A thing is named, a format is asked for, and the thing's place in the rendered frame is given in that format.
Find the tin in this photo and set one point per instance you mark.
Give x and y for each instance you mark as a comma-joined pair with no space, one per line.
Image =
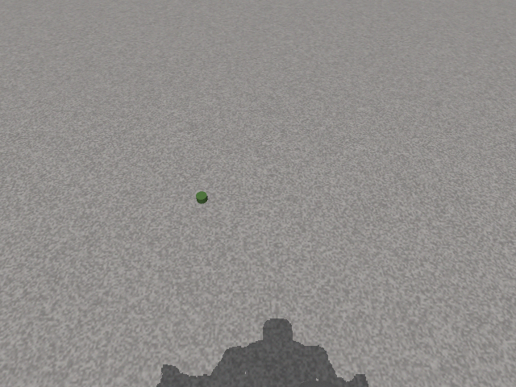
201,197

